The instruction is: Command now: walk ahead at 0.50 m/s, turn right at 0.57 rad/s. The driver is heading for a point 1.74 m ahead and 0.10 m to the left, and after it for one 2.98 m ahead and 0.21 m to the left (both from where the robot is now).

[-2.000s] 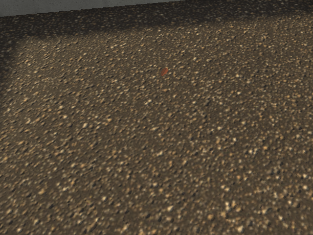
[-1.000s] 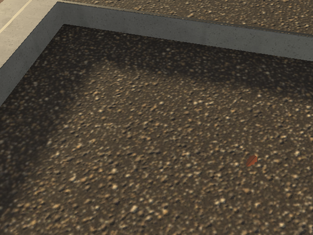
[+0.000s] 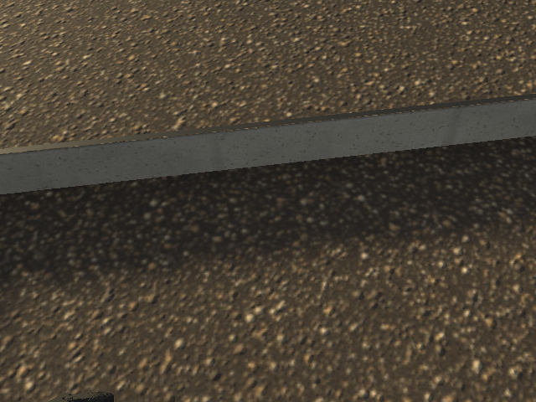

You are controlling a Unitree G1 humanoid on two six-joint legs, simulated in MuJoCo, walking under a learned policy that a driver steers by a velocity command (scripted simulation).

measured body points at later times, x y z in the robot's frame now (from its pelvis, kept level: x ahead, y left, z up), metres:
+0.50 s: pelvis +0.29 +0.01 +0.01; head +0.31 +0.01 +0.46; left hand +0.33 +0.30 -0.11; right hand +0.47 -0.25 -0.08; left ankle +0.44 +0.11 -0.71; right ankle +0.11 -0.08 -0.71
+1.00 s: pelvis +0.56 -0.01 +0.02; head +0.59 -0.02 +0.47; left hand +0.81 +0.19 -0.06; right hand +0.52 -0.29 -0.11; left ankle +0.44 +0.11 -0.71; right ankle +0.72 -0.17 -0.69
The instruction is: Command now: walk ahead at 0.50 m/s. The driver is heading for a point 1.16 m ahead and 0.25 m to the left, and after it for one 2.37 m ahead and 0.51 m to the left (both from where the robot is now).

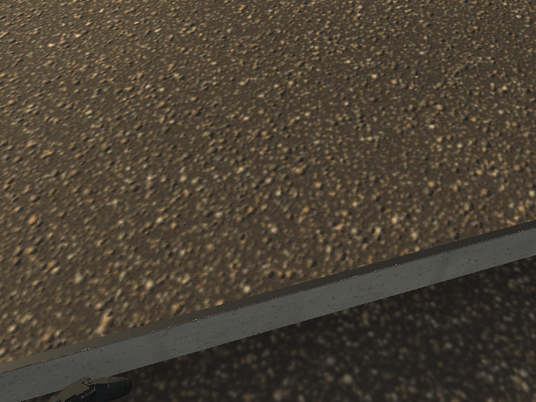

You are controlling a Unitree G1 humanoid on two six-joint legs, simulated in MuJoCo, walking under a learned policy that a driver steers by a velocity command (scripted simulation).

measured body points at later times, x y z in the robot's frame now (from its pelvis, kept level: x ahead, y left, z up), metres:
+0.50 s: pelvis +0.27 -0.01 +0.00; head +0.29 +0.00 +0.45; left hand +0.26 +0.28 -0.13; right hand +0.50 -0.22 -0.10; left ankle +0.39 +0.13 -0.70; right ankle +0.17 -0.13 -0.74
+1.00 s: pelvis +0.39 +0.01 +0.00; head +0.40 +0.03 +0.45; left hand +0.37 +0.29 -0.13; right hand +0.64 -0.14 -0.10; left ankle +0.38 +0.11 -0.74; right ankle +0.42 -0.12 -0.71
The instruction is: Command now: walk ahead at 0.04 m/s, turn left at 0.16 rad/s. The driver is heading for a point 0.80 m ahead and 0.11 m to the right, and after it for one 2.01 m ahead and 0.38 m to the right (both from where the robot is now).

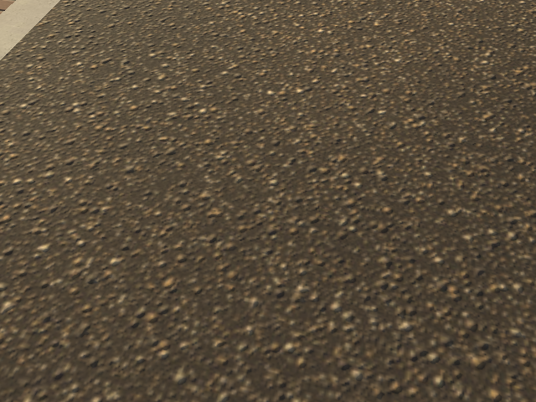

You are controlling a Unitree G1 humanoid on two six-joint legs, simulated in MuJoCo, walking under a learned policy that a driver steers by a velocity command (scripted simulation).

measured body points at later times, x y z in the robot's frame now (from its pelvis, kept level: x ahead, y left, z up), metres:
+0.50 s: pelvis +0.03 -0.04 +0.01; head +0.04 -0.05 +0.46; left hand +0.07 +0.20 -0.14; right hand +0.05 -0.30 -0.14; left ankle +0.04 +0.09 -0.73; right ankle -0.02 -0.13 -0.73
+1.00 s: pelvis +0.14 +0.02 +0.00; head +0.15 +0.04 +0.45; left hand +0.19 +0.27 -0.15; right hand +0.14 -0.24 -0.13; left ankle +0.14 +0.11 -0.73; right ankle +0.01 -0.12 -0.54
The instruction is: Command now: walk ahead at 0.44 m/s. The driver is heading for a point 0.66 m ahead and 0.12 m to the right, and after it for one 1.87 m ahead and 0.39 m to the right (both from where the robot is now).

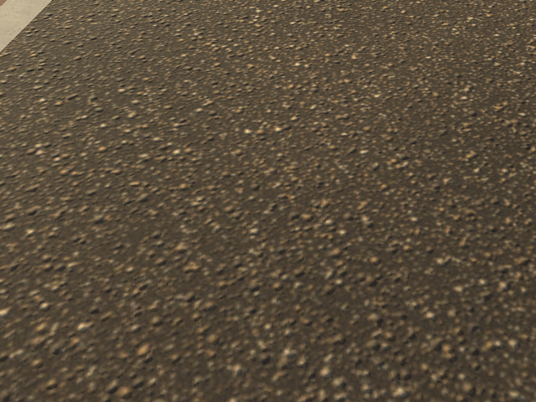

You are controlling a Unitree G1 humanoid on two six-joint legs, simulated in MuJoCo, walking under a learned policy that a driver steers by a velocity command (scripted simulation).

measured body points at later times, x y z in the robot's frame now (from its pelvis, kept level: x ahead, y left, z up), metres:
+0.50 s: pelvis +0.22 -0.01 +0.14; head +0.20 -0.01 +0.59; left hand +0.26 +0.23 +0.00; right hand +0.36 -0.26 +0.05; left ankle +0.16 +0.15 -0.35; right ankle +0.23 -0.07 -0.57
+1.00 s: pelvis +0.48 +0.01 +0.18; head +0.51 +0.01 +0.63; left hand +0.68 +0.24 +0.06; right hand +0.50 -0.29 +0.08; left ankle +0.54 +0.11 -0.57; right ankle +0.39 -0.10 -0.46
